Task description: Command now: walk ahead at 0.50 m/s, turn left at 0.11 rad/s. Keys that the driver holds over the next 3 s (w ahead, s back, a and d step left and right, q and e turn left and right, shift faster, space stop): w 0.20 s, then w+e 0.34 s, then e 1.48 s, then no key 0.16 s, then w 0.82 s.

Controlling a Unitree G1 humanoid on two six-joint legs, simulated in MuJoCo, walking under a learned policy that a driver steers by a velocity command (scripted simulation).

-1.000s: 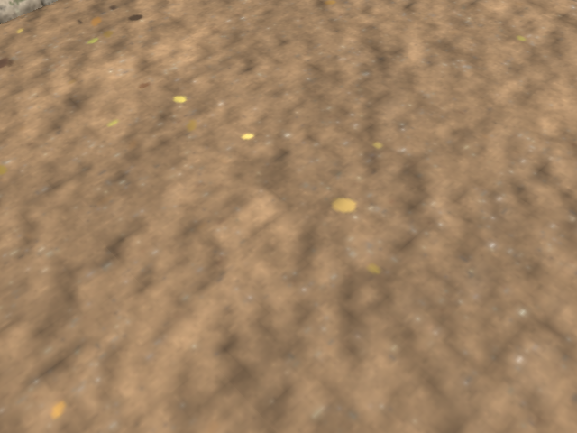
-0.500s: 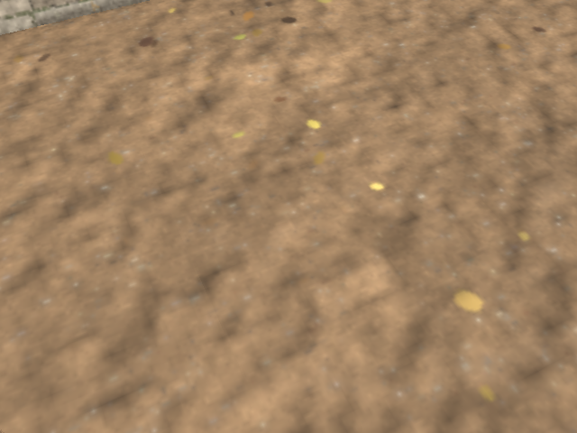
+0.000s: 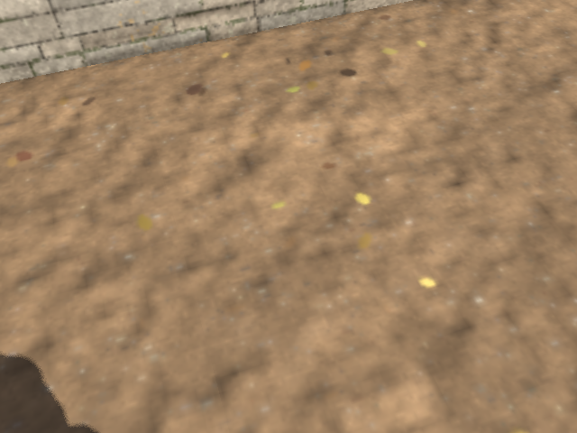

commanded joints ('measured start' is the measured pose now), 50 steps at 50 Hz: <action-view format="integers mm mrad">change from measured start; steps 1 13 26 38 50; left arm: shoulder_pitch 88 274 206 -40 6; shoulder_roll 75 120 59 17 113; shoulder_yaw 15 26 35 12 53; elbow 5 109 67 -57 -87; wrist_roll -8 -20 0 11 -24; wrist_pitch -23 -31 35 66 85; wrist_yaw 2 -1 -15 -45 21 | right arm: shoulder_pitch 34 -353 -111 -37 -72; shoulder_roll -64 -20 -46 -101 -75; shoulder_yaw -9 30 0 -20 -24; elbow -55 -175 -101 -47 -129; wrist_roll -17 -7 -3 15 -21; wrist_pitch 7 10 -35 -27 76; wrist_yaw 17 33 -13 -34 -34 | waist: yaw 8 84 37 29 15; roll -111 -99 77 85 -78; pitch -38 20 -29 -30 -89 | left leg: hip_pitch -199 -232 194 228 -218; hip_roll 96 125 343 314 136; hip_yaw -21 117 -91 284 40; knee -1 -526 -988 -827 29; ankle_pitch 47 310 185 855 -60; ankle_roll -19 -81 38 42 -121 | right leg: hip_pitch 170 235 -250 -147 79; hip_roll -263 -220 -128 -64 -218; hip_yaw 319 162 115 -43 353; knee -295 -326 643 193 -189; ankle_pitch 102 308 -127 120 334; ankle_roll -136 -124 -3 15 -201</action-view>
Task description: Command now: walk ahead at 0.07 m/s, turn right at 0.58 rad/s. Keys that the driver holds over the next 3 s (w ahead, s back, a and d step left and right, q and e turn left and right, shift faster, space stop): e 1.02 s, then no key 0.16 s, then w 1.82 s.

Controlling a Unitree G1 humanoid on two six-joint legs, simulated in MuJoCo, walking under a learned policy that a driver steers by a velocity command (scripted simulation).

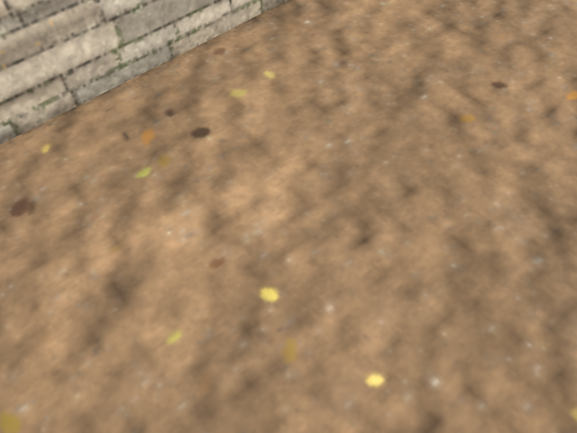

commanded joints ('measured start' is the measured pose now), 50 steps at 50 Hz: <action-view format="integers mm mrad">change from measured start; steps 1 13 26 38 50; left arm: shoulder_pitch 36 85 139 -16 15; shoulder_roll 116 175 157 106 181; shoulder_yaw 29 56 63 16 24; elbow -54 -67 -36 -124 -133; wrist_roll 4 20 28 -4 -5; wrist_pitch -3 17 38 58 18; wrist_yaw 9 1 -21 -48 7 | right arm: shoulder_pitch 100 -31 -106 43 23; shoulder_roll -96 -99 -142 -212 -185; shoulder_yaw -24 -20 -12 -47 -40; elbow -40 -107 -181 -143 -151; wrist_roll -15 10 3 -3 0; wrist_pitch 22 32 -3 1 39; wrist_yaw -2 -12 -22 8 18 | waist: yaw -16 44 76 -37 -3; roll -65 -128 112 183 -143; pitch -161 -151 -93 -128 -113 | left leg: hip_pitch -53 -47 226 392 -122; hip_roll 9 -52 170 235 5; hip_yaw -56 -100 -193 -37 -53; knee -29 -358 -929 -801 -106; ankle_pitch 78 82 517 791 82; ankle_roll -8 -6 199 221 -18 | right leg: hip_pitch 148 172 -133 2 337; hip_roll -255 -218 28 -60 -249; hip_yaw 322 516 148 -9 320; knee -230 -282 655 251 -193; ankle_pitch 318 -187 -251 -330 441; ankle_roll -138 -96 143 154 -96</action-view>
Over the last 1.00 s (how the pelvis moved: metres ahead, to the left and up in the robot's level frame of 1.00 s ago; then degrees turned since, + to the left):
0.41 0.00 -0.01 -23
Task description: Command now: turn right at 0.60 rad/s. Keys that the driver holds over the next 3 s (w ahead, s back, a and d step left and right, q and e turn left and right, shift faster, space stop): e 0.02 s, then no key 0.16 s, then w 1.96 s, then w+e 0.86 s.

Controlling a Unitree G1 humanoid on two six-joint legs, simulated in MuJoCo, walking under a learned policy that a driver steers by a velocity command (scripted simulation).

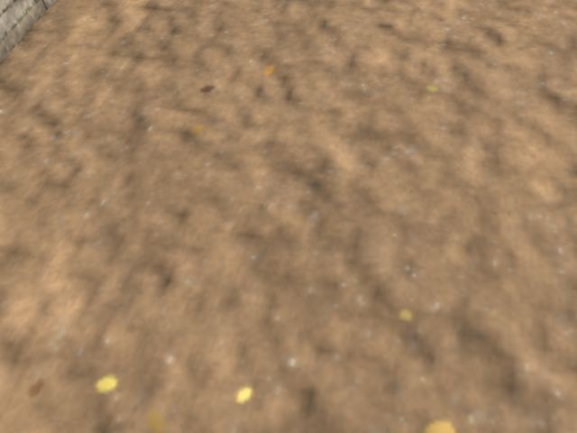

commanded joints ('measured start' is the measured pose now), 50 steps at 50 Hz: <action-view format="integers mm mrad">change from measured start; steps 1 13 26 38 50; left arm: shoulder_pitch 7 105 39 -263 68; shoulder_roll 153 150 90 28 40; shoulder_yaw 38 24 8 -30 -5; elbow -52 20 62 -29 150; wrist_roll -4 30 45 31 14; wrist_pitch -9 -19 -77 -78 -128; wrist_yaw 13 8 -33 -40 5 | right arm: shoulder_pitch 16 -56 136 305 207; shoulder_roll -104 -64 -64 -70 -1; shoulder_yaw -26 -6 0 4 15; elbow -58 -56 59 191 157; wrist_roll -7 -12 6 4 -16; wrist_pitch -11 -16 -127 -143 -111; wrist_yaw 6 18 16 12 39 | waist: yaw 9 71 9 -49 -12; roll -163 -191 53 58 -125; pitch -115 -54 35 47 -59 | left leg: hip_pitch -116 -8 437 489 -54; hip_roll -5 -44 161 158 49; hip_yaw -46 -18 -319 -120 -69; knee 51 -278 -959 -890 101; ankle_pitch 70 31 44 711 181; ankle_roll -16 28 208 214 107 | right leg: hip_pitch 166 71 -476 -375 62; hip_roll -227 -237 -88 -90 -285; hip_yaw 246 399 16 -126 191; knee -145 -274 505 128 -327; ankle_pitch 566 -252 23 155 129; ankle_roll -144 -177 30 29 -132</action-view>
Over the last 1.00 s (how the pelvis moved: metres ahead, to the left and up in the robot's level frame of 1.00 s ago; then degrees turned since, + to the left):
0.00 0.03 0.01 -36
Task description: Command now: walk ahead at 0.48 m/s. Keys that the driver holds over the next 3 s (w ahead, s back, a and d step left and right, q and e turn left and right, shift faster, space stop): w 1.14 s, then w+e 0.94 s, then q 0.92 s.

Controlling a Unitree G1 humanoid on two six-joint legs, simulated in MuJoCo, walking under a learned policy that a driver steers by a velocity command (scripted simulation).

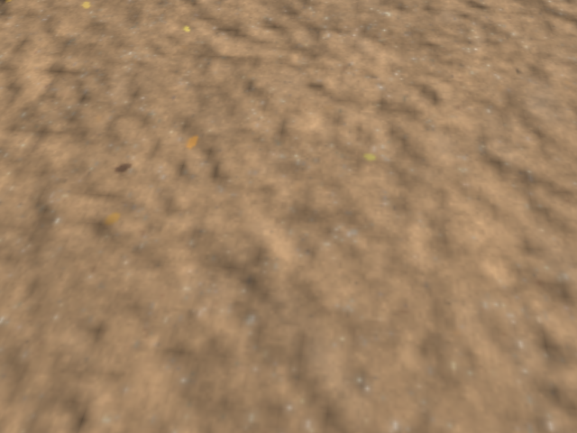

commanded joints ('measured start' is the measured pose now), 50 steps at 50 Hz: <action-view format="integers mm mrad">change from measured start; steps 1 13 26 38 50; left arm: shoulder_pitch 81 298 171 -173 208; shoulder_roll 80 99 62 9 183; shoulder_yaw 17 11 17 -6 68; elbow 2 125 82 -28 74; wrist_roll -9 -11 4 1 -2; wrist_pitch -32 -37 -14 18 -7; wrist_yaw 3 12 5 -22 9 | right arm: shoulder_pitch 70 -373 -87 117 116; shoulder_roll -59 -37 -62 -83 -93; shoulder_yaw -14 9 -26 -22 -31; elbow -32 -172 -34 78 65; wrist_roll -17 -6 7 11 14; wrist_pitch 13 15 -21 -46 -21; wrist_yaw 15 22 -9 -13 -24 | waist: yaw -4 86 35 -10 114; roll -91 -72 6 37 -107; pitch -39 46 -26 35 -247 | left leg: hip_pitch -139 -284 243 282 -277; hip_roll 68 42 230 132 -43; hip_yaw -21 90 -265 -28 -52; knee -3 -487 -941 -1017 171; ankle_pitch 53 344 211 461 -163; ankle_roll -14 -45 158 113 20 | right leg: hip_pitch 112 301 -266 -318 526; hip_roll -264 -234 -131 -141 -438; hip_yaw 296 142 154 28 674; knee -306 -326 737 239 -168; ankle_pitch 100 415 -128 186 -139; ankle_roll -118 -96 6 76 -207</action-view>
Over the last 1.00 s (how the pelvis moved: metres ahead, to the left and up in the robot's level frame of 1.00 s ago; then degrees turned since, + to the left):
0.29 -0.05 0.00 -6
